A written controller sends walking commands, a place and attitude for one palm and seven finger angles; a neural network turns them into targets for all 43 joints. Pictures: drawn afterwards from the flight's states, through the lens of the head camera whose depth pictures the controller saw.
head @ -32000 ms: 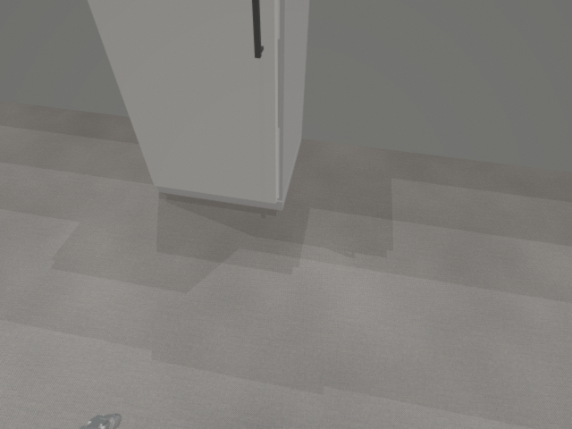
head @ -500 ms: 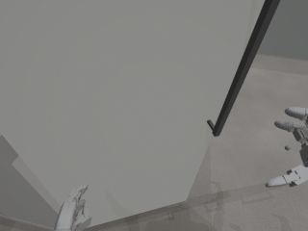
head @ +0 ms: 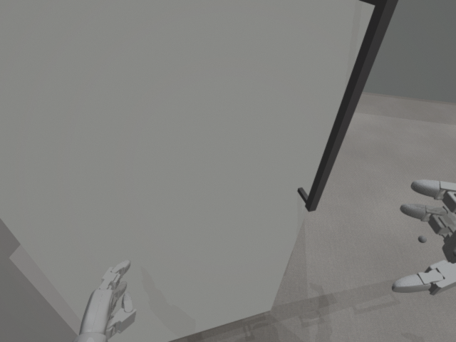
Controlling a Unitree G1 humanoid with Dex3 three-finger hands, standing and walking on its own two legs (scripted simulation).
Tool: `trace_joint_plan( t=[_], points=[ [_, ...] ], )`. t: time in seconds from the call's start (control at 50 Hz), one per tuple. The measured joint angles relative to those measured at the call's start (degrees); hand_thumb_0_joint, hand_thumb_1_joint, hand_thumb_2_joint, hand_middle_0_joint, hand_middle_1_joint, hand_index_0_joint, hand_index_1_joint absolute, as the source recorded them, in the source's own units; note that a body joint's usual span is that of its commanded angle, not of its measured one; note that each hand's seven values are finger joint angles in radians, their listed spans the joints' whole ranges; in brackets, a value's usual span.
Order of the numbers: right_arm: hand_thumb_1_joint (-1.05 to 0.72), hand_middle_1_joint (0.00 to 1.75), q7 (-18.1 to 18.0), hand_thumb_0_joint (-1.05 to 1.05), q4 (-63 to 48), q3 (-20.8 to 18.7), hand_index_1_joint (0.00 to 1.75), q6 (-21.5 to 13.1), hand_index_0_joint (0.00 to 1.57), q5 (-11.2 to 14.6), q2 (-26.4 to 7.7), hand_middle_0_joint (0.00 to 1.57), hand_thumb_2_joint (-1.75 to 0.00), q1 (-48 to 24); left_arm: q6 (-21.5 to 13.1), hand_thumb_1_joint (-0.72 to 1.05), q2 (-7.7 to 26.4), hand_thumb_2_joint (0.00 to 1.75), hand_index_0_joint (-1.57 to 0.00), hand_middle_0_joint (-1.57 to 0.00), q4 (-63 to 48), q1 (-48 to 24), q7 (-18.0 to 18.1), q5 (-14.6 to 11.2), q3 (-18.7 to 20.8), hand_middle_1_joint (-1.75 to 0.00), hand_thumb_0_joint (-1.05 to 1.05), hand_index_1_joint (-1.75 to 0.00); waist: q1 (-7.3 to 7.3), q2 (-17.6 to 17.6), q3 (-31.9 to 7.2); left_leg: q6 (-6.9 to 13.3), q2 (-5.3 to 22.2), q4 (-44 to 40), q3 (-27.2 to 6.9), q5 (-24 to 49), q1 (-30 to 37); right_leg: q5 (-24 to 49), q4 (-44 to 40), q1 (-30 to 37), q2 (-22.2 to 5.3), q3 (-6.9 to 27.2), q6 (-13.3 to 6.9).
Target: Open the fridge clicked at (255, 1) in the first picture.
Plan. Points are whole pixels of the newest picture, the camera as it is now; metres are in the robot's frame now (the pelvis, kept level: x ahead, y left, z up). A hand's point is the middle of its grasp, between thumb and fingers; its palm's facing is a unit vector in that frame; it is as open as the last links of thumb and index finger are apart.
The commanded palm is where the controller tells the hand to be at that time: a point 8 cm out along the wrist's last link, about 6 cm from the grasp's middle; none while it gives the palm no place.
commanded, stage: draw the hand back to the body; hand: right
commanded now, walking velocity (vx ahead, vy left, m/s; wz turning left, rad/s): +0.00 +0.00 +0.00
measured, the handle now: (332, 125) +0.41 -0.18 +0.23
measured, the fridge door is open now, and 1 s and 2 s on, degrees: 63 63 63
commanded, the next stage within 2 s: step back with the hand held close in 1.02 s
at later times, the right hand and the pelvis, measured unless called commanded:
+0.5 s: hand (430, 237) +0.22 -0.28 +0.17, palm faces +0.45 +0.82 -0.36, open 10.2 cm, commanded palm +0.16 -0.31 +0.19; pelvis +0.01 -0.02 +0.01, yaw +2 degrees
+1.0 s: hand (431, 243) +0.21 -0.27 +0.17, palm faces +0.47 +0.80 -0.36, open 7.5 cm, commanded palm +0.16 -0.30 +0.19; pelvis +0.01 +0.00 +0.01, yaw +1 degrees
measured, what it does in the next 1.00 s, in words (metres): stands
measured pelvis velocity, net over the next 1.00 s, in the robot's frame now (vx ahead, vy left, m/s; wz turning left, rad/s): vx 0.01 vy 0.00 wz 0.02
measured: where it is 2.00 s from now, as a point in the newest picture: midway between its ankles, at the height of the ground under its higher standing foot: outside the picture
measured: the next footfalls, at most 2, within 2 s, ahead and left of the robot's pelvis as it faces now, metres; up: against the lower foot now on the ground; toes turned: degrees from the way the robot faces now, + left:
left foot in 1.98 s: -0.07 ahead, +0.10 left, +0.00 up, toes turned +0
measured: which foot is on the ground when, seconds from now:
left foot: down 0.00-1.00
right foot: down 0.00-1.00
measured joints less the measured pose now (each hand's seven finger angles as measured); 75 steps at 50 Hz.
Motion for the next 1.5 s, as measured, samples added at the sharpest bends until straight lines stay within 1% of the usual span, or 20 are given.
trace_joint_plan(
  t=[0.02,0.06,0.1,0.16,0.24,0.36,0.52,0.7,0.8,0.94,1.18,1.26,1.3,1.42,1.5],
  points=[
    [0.47,1.1,-3.6,-0.01,-0.9,0.7,1.1,-1.9,0.25,-2.2,0.2,0.25,-0.25,0.5,0.2,0.9,-0.2,0.9,-0.2,-0.2,0.2,-0.3,-0.4,0.6,0.1,-0.3,0.01,-0.3,0.01,0.1,0.3,0.0,0.0,-0.4,0.0,0.3,0.0,0.2,-0.2,0.0,0.0,0.0,0.0],
    [0.42,1.07,-9.7,-0.01,-2.3,1.4,1.07,-5.1,0.25,-5.5,0.9,0.25,-0.27,1.8,1.1,0.9,-0.8,0.9,-0.2,-0.2,0.5,-0.8,-1.0,1.3,0.3,-0.3,0.01,-0.3,0.05,0.6,1.1,-0.1,0.0,-0.9,-0.3,0.8,0.0,0.6,-0.9,0.1,0.0,-0.3,0.0],
    [0.36,1.04,-13.8,-0.01,-3.3,1.8,1.03,-7.4,0.25,-7.8,1.9,0.25,-0.3,3.2,2.2,0.9,-1.3,0.9,-0.2,-0.2,0.7,-1.0,-1.5,1.8,0.5,-0.3,0.01,-0.3,0.08,0.9,1.8,-0.2,0.1,-1.3,-0.7,1.1,0.0,1.0,-1.6,0.5,0.1,-0.7,-0.1],
    [0.27,0.99,-17.4,-0.01,-4.3,2.7,0.98,-9.7,0.25,-9.9,2.9,0.24,-0.34,5.3,3.6,0.9,-1.8,0.9,-0.21,-0.2,1.3,-0.7,-1.8,2.3,0.8,-0.3,0.01,-0.3,0.09,0.9,2.5,-0.4,0.4,-2.0,-1.1,1.4,0.5,1.3,-2.5,1.2,0.4,-1.2,-0.5],
    [0.14,0.91,-19.4,-0.01,-5.2,3.9,0.9,-11.3,0.24,-11.4,3.2,0.24,-0.41,7.2,5.0,0.9,-2.1,0.9,-0.21,-0.2,2.4,0.1,-1.9,2.7,1.1,-0.3,0.01,-0.3,0.07,0.9,2.9,-0.8,1.0,-2.8,-1.5,1.5,1.6,1.5,-3.7,2.6,0.9,-1.7,-0.8],
    [-0.07,0.78,-20.1,0.0,-5.2,4.1,0.78,-12.5,0.24,-12.1,2.7,0.24,-0.51,8.2,6.7,0.9,-2.5,0.9,-0.21,-0.2,3.0,0.4,-1.9,2.8,1.3,-0.3,0.01,-0.3,0.46,0.9,3.2,-1.2,1.5,-3.9,-2.1,1.8,3.1,1.7,-5.3,4.5,1.4,-2.4,-1.2],
    [-0.36,0.61,-19.9,0.0,-6.9,3.7,0.61,-12.6,0.23,-12.4,2.6,0.23,-0.65,11.0,7.8,0.9,-2.4,0.9,-0.21,-0.2,1.9,-0.1,-2.3,2.8,2.0,-0.3,0.01,-0.3,0.86,0.9,3.1,-1.3,1.4,-5.4,-2.6,2.2,4.3,1.8,-6.5,5.8,1.3,-3.0,-1.2],
    [-0.68,0.43,-20.0,0.01,-8.9,3.5,0.42,-12.6,0.22,-12.5,2.5,0.22,-0.8,13.0,8.3,0.9,-1.9,0.9,-0.2,-0.2,1.0,-0.8,-2.2,2.8,2.5,-0.3,0.01,-0.3,0.12,0.7,3.2,-1.1,1.2,-6.1,-2.2,2.4,5.0,1.9,-7.0,6.3,1.2,-2.6,-1.0],
    [-0.8,0.36,-20.2,0.01,-8.5,3.5,0.35,-12.3,0.21,-12.5,2.9,0.21,-0.86,12.6,8.5,0.9,-2.0,0.9,-0.2,-0.2,1.0,-1.1,-2.0,2.9,2.4,-0.3,0.01,-0.3,-0.25,0.6,3.3,-0.9,1.0,-6.3,-1.9,2.4,5.3,2.0,-7.0,6.4,1.0,-2.2,-0.8],
    [-0.87,0.32,-20.2,0.02,-8.5,3.9,0.31,-11.9,0.21,-12.5,3.2,0.21,-0.89,12.3,8.5,0.9,-2.3,0.9,-0.2,-0.2,1.1,-1.1,-1.8,3.0,2.2,-0.3,0.01,-0.3,-0.23,0.4,3.3,-0.6,0.9,-6.4,-1.6,2.3,5.7,2.2,-7.4,6.9,0.9,-2.0,-0.6],
    [-0.88,0.31,-19.7,0.02,-8.6,3.4,0.3,-12.4,0.21,-12.5,3.0,0.21,-0.9,12.3,8.9,0.9,-2.1,0.9,-0.2,-0.2,1.2,-0.6,-1.9,2.8,2.3,-0.3,0.01,-0.3,0.11,0.0,3.5,-0.3,0.3,-6.7,-1.5,2.6,5.8,2.4,-7.4,6.8,0.3,-1.8,-0.2],
    [-0.88,0.31,-19.8,0.02,-9.1,1.3,0.3,-16.0,0.21,-13.2,2.8,0.21,-0.9,11.3,11.3,0.9,-1.6,0.9,-0.2,-0.2,1.0,-2.1,-2.4,3.0,2.2,-0.3,0.01,-0.3,1.3,0.0,4.1,-0.4,-0.3,-6.7,-1.4,3.6,3.4,2.3,-5.7,3.7,-0.3,-1.7,-0.4],
    [-0.89,0.31,-19.9,0.02,-9.9,0.9,0.3,-16.9,0.21,-13.4,2.6,0.21,-0.9,11.9,12.7,0.9,-1.6,0.9,-0.21,-0.2,0.1,-2.7,-2.6,2.9,2.5,-0.3,0.01,-0.3,1.92,0.5,4.6,-0.7,0.0,-6.1,-2.0,3.8,1.9,2.7,-5.7,2.7,-0.1,-2.2,-0.6],
    [-0.89,0.31,-19.9,0.02,-13.3,1.3,0.3,-17.6,0.21,-13.6,1.0,0.21,-0.9,17.1,14.8,0.9,-2.1,0.9,-0.2,-0.2,-3.2,-2.5,-2.4,2.5,3.2,-0.3,0.01,-0.3,3.65,2.2,6.1,-1.7,0.9,-4.6,-3.8,4.7,-1.9,4.0,-6.0,0.3,0.7,-4.0,-1.6],
    [-0.88,0.31,-20.3,0.02,-15.4,0.2,0.3,-18.2,0.21,-13.5,-0.9,0.21,-0.9,18.8,14.9,0.9,-2.8,0.9,-0.2,-0.2,-4.1,-1.7,-2.2,2.3,3.1,-0.3,0.01,-0.3,3.81,3.2,6.8,-1.9,1.1,-3.3,-3.9,5.1,-3.8,4.6,-5.1,-1.5,0.9,-4.1,-2.0]
  ],
)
